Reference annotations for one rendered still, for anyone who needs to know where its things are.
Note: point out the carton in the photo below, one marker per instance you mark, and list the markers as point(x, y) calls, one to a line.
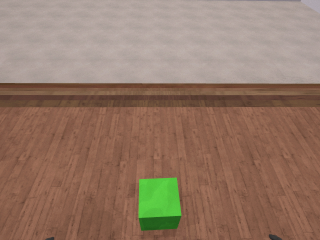
point(159, 204)

